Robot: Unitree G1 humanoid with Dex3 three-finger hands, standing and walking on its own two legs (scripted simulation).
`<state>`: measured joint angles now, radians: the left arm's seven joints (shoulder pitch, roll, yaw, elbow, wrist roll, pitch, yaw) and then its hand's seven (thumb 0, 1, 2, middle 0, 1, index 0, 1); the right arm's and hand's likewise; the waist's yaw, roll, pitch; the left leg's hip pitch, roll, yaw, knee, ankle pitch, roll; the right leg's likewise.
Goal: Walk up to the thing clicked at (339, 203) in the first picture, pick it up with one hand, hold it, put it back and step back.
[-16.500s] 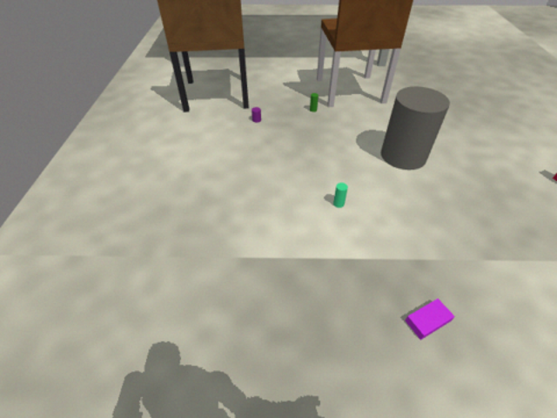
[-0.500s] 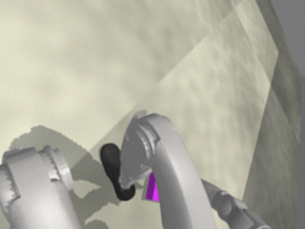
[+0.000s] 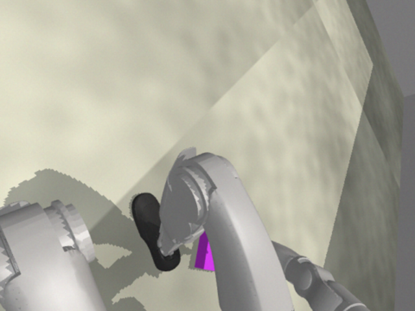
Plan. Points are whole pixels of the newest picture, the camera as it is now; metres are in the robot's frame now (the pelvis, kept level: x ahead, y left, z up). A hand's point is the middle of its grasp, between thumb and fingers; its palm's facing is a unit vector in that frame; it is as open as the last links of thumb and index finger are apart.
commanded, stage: close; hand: left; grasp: from the side
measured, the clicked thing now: out of the picture +0.49 +0.27 -0.24
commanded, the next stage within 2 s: settle in 0.04 s
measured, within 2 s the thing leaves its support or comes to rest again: leaves its support in 0.46 s
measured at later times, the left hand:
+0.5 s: hand out of the picture +0.49 +0.27 -0.18, palm faces +0.36 -0.93 -0.02, open 5.6 cm
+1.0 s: hand out of the picture +0.47 +0.30 -0.07, palm faces +0.31 -0.95 -0.05, open 5.0 cm
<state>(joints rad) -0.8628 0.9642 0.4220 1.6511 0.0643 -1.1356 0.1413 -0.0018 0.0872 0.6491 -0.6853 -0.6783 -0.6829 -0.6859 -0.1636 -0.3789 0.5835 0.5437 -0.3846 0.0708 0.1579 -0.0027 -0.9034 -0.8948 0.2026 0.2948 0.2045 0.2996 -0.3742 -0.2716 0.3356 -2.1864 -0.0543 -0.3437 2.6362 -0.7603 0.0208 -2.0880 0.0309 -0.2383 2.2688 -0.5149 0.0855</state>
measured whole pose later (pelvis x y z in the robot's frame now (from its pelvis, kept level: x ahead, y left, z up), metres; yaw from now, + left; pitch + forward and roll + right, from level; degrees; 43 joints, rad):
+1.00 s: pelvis +0.00 +0.00 +0.02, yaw +4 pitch +24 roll -17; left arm -0.79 0.71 0.35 1.18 0.00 -0.80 -0.01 0.05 -0.06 1.04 -0.86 -1.02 -1.38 -1.42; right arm 0.04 -0.35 0.33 0.59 -0.22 0.08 0.16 0.00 -0.90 -0.89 0.20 0.30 0.20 0.30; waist -0.27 -0.11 0.10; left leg -2.23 -0.06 -0.22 2.51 -0.72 0.04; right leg -2.14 -0.02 -0.15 2.23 -0.54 0.05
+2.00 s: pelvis +0.02 -0.02 +0.06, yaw +10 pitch +33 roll -8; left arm -0.86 0.51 0.39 1.11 -0.01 -0.62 -0.06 0.05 -0.07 1.05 -0.86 -1.04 -1.38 -1.44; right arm 0.14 -0.31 0.13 0.62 -0.11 0.08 0.10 0.00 -0.91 -0.90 0.20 0.30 0.20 0.30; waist -0.22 0.00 -0.08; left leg -2.18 -0.06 -0.12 2.33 -0.73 -0.01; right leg -2.18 -0.05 -0.05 2.18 -0.58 0.04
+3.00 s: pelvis +0.04 -0.02 +0.20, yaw +13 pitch +32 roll -4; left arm -0.51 0.32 0.27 0.60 -0.13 -0.37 -0.10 0.05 -0.08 1.07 -0.85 -1.07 -1.47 -1.53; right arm 0.15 -0.27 0.01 0.59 0.03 0.03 0.00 0.01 -0.94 -0.90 0.20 0.29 0.20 0.30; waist -0.09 0.02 -0.19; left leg -1.74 -0.04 -0.06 1.89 -0.71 0.01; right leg -1.76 -0.05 -0.02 1.79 -0.59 0.04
